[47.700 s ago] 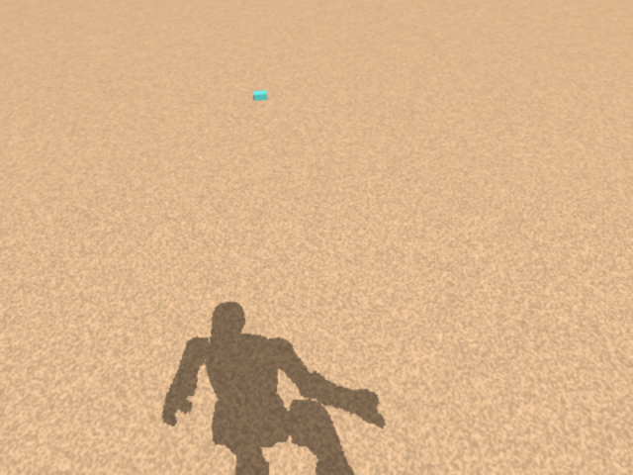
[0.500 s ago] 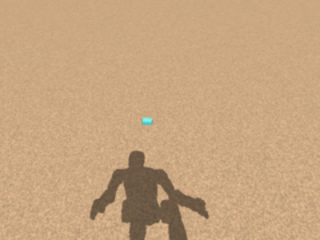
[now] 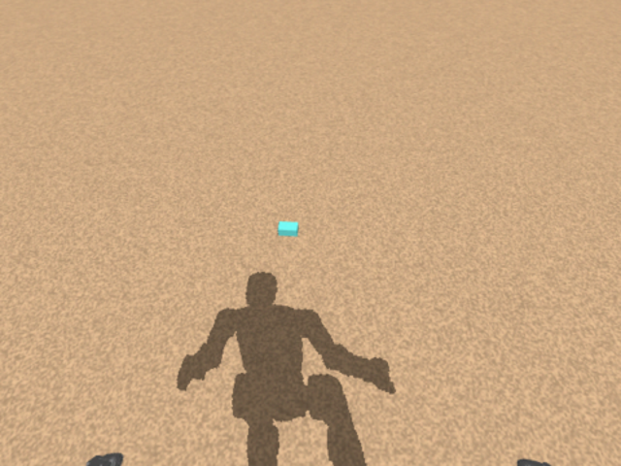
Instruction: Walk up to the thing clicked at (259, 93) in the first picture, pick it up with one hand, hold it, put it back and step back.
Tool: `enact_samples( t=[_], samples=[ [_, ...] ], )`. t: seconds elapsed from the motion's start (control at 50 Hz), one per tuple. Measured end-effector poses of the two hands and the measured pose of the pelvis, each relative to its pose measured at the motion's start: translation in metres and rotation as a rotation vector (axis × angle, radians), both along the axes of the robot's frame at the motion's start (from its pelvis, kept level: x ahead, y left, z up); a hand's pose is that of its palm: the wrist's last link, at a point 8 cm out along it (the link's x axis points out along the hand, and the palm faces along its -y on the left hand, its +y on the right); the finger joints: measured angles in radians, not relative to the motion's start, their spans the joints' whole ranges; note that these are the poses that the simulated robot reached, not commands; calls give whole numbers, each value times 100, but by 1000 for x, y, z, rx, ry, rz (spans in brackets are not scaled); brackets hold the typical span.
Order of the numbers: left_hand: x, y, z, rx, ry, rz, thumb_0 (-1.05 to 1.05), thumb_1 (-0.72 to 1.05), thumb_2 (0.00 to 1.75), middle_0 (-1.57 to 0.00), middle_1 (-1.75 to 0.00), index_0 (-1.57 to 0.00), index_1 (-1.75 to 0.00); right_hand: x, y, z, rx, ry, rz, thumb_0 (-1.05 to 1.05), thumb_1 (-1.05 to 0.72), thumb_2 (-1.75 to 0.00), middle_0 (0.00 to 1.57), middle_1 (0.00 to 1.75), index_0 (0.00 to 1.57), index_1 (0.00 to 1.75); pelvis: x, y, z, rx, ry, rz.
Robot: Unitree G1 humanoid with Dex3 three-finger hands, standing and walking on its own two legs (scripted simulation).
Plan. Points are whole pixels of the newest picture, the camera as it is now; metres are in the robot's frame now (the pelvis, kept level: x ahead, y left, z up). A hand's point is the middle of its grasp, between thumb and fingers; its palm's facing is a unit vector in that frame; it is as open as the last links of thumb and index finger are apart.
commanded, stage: step back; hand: left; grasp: from above
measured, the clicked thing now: (288, 228) +1.07 +0.15 -0.75
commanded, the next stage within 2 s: stand in 0.06 s
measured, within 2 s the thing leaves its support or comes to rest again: neither
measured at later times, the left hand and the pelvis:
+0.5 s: hand out of the picture +0.08 +0.23 -0.14, palm faces -0.04 -0.94 -0.33, open 7.4 cm; pelvis -0.01 -0.01 +0.02, yaw +0 degrees
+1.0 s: hand out of the picture +0.05 +0.23 -0.14, palm faces -0.03 -0.94 -0.35, open 7.4 cm; pelvis -0.02 -0.02 +0.02, yaw +0 degrees
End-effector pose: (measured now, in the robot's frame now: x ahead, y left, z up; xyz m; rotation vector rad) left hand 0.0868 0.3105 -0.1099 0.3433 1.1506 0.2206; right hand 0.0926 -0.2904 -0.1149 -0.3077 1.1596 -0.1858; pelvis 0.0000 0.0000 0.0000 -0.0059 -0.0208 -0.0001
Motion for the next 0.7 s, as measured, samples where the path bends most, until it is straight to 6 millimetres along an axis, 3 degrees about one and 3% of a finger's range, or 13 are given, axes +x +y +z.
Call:
enact_samples(
  t=[0.1,0.24,0.42,0.7],
  samples=[
    [16,-4,4,-1,-19,-7,1,90,90,-20,-30,-20,-30,13,0,2,2,-18,-2,0,-91,-90,21,30,20,30,4,-1,2,4,-5,-1],
    [19,-20,6,-29,7,-22,1,90,90,-20,-30,-20,-30,12,-6,10,0,-11,-6,0,-91,-90,21,30,20,30,2,-4,10,6,-9,-2],
    [1,-32,6,-49,40,-25,1,90,90,-20,-30,-20,-30,-8,-16,14,-3,21,-22,0,-91,-90,21,30,20,30,-7,-11,16,6,-16,-3],
    [-32,-31,9,-31,79,-1,1,90,90,-20,-30,-20,-30,-45,-23,8,8,79,-28,0,-91,-90,21,30,20,30,-20,-18,17,6,-17,-1]
  ],
)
